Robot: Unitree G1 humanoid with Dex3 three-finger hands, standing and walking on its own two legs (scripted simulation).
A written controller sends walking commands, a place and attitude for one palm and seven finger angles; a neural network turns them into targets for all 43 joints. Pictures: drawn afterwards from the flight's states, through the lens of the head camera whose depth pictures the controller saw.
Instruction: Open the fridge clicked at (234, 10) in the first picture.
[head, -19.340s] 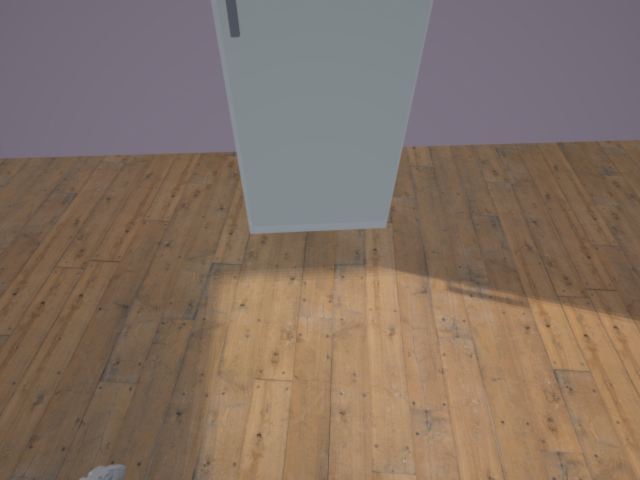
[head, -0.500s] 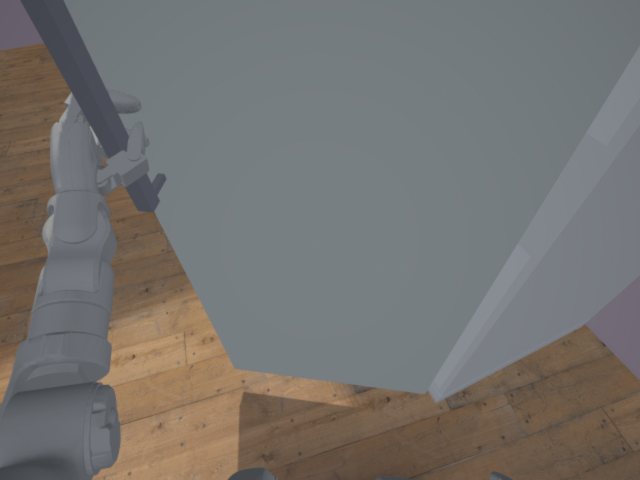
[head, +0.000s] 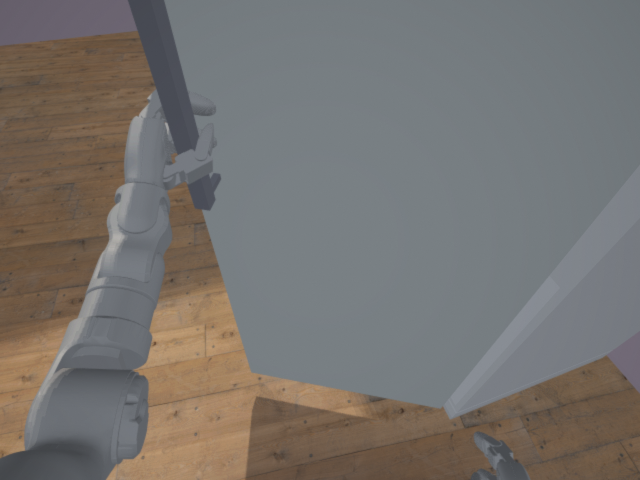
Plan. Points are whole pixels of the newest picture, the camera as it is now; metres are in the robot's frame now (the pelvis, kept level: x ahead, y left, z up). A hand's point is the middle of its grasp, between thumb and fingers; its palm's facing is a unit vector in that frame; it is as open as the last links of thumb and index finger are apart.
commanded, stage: stop walking and hold the door back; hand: left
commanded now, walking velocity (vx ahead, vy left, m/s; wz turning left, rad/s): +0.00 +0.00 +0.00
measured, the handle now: (182, 87) +0.46 +0.20 +0.25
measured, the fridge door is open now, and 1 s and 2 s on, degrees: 60 55 55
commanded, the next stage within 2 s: loosen the grip on the handle in 0.04 s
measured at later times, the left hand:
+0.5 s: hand (206, 146) +0.46 +0.19 +0.18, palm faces +0.17 -0.97 -0.19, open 11.8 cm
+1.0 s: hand (180, 143) +0.46 +0.23 +0.17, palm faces +0.23 -0.95 -0.19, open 14.6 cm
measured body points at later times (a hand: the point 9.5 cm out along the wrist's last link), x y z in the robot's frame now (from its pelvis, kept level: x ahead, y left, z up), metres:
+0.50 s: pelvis +0.00 -0.02 +0.00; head +0.02 -0.01 +0.45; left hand +0.44 +0.24 +0.19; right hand +0.06 -0.31 -0.10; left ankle +0.05 +0.11 -0.73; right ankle +0.05 -0.13 -0.73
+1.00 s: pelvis +0.06 -0.01 +0.00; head +0.08 -0.01 +0.45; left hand +0.44 +0.28 +0.19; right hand +0.20 -0.25 -0.10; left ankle +0.05 +0.11 -0.73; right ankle +0.05 -0.13 -0.73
